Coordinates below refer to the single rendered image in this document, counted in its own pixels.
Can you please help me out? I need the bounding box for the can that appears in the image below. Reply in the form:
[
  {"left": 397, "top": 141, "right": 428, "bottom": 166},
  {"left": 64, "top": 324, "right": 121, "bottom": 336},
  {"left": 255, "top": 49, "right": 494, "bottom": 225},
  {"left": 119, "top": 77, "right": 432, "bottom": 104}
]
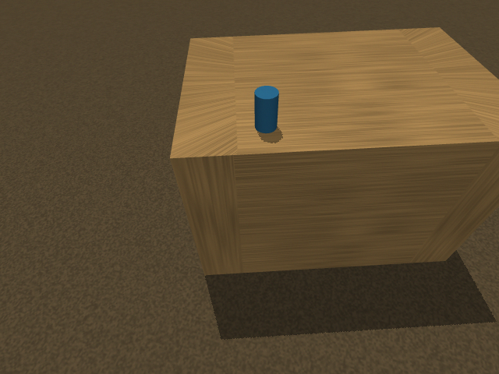
[{"left": 254, "top": 86, "right": 279, "bottom": 133}]

